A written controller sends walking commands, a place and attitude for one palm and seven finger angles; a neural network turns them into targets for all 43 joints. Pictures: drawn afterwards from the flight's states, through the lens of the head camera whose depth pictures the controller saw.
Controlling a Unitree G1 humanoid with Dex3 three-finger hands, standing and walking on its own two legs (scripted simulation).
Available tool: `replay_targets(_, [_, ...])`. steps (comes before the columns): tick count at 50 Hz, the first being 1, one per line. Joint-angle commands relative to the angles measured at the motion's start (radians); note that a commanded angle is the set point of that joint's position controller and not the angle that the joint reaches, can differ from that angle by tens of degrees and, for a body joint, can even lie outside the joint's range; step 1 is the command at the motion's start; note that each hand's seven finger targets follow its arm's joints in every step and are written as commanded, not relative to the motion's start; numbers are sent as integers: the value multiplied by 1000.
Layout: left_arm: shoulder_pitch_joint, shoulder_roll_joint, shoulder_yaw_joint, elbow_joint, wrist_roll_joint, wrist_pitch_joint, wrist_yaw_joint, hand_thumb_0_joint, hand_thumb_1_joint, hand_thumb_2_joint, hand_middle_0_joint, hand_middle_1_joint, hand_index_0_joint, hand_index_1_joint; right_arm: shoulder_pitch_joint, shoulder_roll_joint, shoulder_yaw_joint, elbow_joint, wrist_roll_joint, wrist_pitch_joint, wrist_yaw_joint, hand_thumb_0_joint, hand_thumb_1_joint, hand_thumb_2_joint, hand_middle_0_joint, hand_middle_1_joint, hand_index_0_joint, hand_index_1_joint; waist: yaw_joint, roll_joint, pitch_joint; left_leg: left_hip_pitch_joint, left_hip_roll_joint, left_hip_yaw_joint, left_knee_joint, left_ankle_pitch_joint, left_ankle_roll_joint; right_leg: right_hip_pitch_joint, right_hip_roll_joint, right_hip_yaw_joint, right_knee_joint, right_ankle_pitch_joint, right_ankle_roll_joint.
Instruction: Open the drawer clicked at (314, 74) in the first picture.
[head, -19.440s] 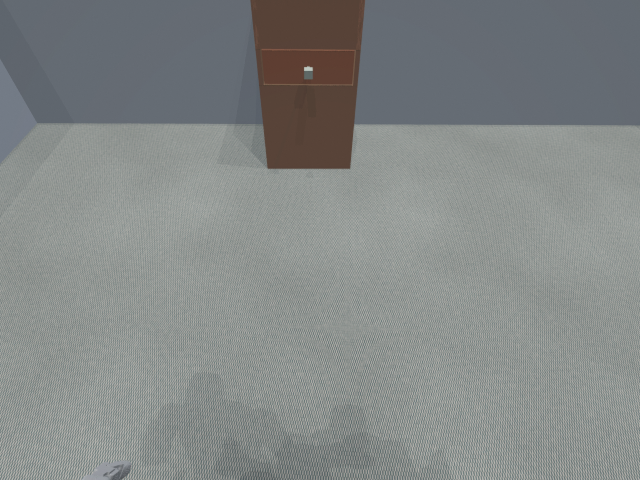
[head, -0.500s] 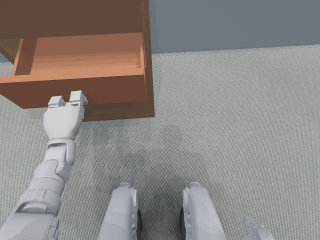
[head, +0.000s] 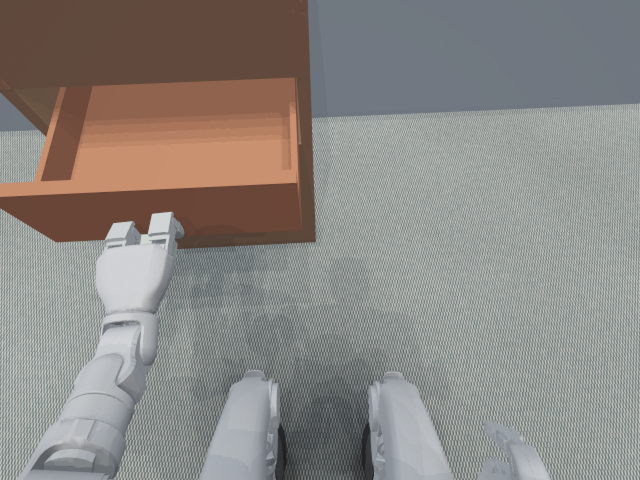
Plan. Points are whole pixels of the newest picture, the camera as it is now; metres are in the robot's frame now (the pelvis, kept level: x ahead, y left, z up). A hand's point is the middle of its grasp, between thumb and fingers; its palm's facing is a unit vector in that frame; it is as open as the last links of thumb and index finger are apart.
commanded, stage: pull the drawer open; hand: left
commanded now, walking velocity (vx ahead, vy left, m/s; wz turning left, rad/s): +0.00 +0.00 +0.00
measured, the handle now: (160, 239) +0.42 +0.24 -0.06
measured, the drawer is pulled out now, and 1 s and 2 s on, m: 0.17 0.25 0.30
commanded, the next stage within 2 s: none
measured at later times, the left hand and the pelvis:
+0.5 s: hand (152, 314) +0.32 +0.24 -0.08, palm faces -0.02 -0.03 -1.00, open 7.3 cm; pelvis +0.00 +0.00 +0.00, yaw +0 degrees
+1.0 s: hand (149, 339) +0.29 +0.24 -0.08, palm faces -0.01 -0.05 -1.00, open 7.3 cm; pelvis +0.00 +0.00 +0.00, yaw +0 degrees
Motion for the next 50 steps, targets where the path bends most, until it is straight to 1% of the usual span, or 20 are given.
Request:
replay_targets(1, [-28, 162, 44, -158, 13, 17, 47, 0, 900, 900, -400, -1350, -400, -1350, 75, -139, -52, -85, -2, -24, -14, 0, -900, -900, 200, 300, 200, 300, 30, 13, -492, 391, -61, -2, -177, 358, 27, 292, 37, -30, -183, 349, -46])
replay_targets(2, [-36, 152, 34, -166, 8, 19, 48, 0, 900, 900, -400, -1350, -400, -1350, 72, -138, -53, -84, -1, -25, -13, 0, -900, -900, 200, 300, 200, 300, 23, 10, -482, 389, -61, -1, -178, 352, 28, 295, 36, -31, -189, 349, -44])
replay_targets(4, [-19, 158, 41, -178, 8, 22, 50, 0, 900, 900, -400, -1350, -400, -1350, 67, -139, -50, -87, -2, -25, -13, 0, -900, -900, 200, 300, 200, 300, 30, 21, -481, 398, -60, -5, -183, 364, 26, 290, 37, -33, -185, 351, -46])
replay_targets(7, [20, 148, 39, -184, 5, 28, 50, 0, 900, 900, -400, -1350, -400, -1350, 61, -136, -52, -91, -1, -26, -17, 0, -900, -900, 200, 300, 200, 300, 27, -26, -484, 388, -61, -2, -178, 358, 29, 312, 37, -28, -190, 362, -43])
replay_targets(9, [12, 146, 34, -211, 3, 25, 51, 0, 900, 900, -400, -1350, -400, -1350, 55, -136, -50, -92, -2, -28, -17, 0, -900, -900, 200, 300, 200, 300, 30, 9, -480, 396, -60, -5, -183, 359, 26, 300, 35, -32, -188, 353, -45])
replay_targets(12, [61, 146, 42, -214, 5, 28, 58, 0, 900, 900, -400, -1350, -400, -1350, 47, -133, -51, -95, -2, -30, -17, 0, -900, -900, 200, 300, 200, 300, 38, -14, -470, 395, -61, -3, -183, 356, 28, 309, 37, -28, -192, 356, -46])
replay_targets(14, [85, 140, 42, -235, 7, 28, 62, 0, 900, 900, -400, -1350, -400, -1350, 39, -132, -51, -102, -4, -29, -18, 0, -900, -900, 200, 300, 200, 300, 43, -1, -488, 398, -63, -1, -182, 360, 26, 315, 34, -28, -189, 357, -47])
replay_targets(17, [80, 140, 37, -231, 9, 29, 65, 0, 900, 900, -400, -1350, -400, -1350, 29, -131, -49, -99, -2, -32, -19, 0, -900, -900, 200, 300, 200, 300, 39, -8, -441, 380, -63, -5, -187, 317, 26, 291, 36, -28, -198, 308, -47])
replay_targets(19, [97, 121, 28, -247, 8, 28, 72, 0, 900, 900, -400, -1350, -400, -1350, 18, -130, -48, -103, -4, -34, -19, 0, -900, -900, 200, 300, 200, 300, 39, 1, -453, 384, -64, -1, -184, 320, 28, 292, 34, -27, -198, 310, -46])
replay_targets(20, [103, 143, 43, -248, 14, 28, 73, 0, 900, 900, -400, -1350, -400, -1350, 22, -130, -50, -100, -5, -34, -20, 0, -900, -900, 200, 300, 200, 300, 46, 4, -450, 390, -64, -4, -183, 330, 26, 290, 36, -27, -193, 321, -49])
replay_targets(21, [125, 125, 35, -260, 13, 29, 76, 0, 900, 900, -400, -1350, -400, -1350, 16, -130, -49, -107, -6, -34, -19, 0, -900, -900, 200, 300, 200, 300, 48, 2, -459, 394, -65, -3, -184, 337, 26, 294, 34, -29, -193, 326, -48])
replay_targets(23, [142, 131, 42, -250, 9, 36, 76, 0, 900, 900, -400, -1350, -400, -1350, 16, -129, -48, -105, -6, -34, -19, 0, -900, -900, 200, 300, 200, 300, 46, -22, -448, 381, -65, -5, -185, 327, 26, 303, 35, -30, -196, 317, -49])
replay_targets(24, [134, 117, 28, -263, 10, 34, 76, 0, 900, 900, -400, -1350, -400, -1350, 6, -128, -47, -108, -4, -34, -20, 0, -900, -900, 200, 300, 200, 300, 40, -16, -444, 378, -65, -1, -182, 315, 28, 294, 33, -24, -200, 309, -46])
replay_targets(25, [149, 139, 48, -274, 14, 34, 77, 0, 900, 900, -400, -1350, -400, -1350, 11, -128, -50, -108, -6, -35, -21, 0, -900, -900, 200, 300, 200, 300, 52, -16, -458, 385, -64, -5, -180, 324, 27, 299, 35, -26, -192, 317, -48])
replay_targets(28, [175, 119, 32, -284, 11, 41, 77, 0, 900, 900, -400, -1350, -400, -1350, -4, -127, -47, -114, -6, -36, -21, 0, -900, -900, 200, 300, 200, 300, 54, 4, -442, 388, -67, -4, -186, 319, 24, 290, 34, -28, -196, 305, -51])
replay_targets(32, [207, 126, 45, -269, 3, 45, 76, 0, 900, 900, -400, -1350, -400, -1350, -11, -122, -44, -114, -3, -39, -26, 0, -900, -900, 200, 300, 200, 300, 51, -47, -418, 348, -68, 2, -180, 274, 29, 306, 34, -16, -209, 277, -45])
replay_targets(34, [204, 124, 40, -279, 1, 41, 74, 0, 900, 900, -400, -1350, -400, -1350, -20, -122, -41, -115, -2, -42, -27, 0, -900, -900, 200, 300, 200, 300, 54, -23, -412, 341, -68, 3, -179, 261, 29, 295, 32, -15, -209, 257, -45])
replay_targets(38, [268, 146, 73, -295, 2, 39, 75, 0, 900, 900, -400, -1350, -400, -1350, -24, -122, -42, -119, -5, -42, -29, 0, -900, -900, 200, 300, 200, 300, 75, -24, -430, 346, -71, 0, -174, 289, 26, 308, 36, -14, -194, 286, -50])
replay_targets(43, [331, 140, 76, -326, 3, 44, 78, 0, 900, 900, -400, -1350, -400, -1350, -35, -118, -42, -131, -4, -38, -29, 0, -900, -900, 200, 300, 200, 300, 82, -32, -429, 350, -70, -1, -172, 305, 25, 313, 37, -12, -188, 306, -52])
replay_targets(50, [372, 113, 51, -371, 3, 54, 85, 0, 900, 900, -400, -1350, -400, -1350, -47, -114, -41, -143, -3, -37, -29, 0, -900, -900, 200, 300, 200, 300, 76, -18, -420, 357, -69, 1, -175, 287, 25, 301, 34, -13, -193, 285, -50])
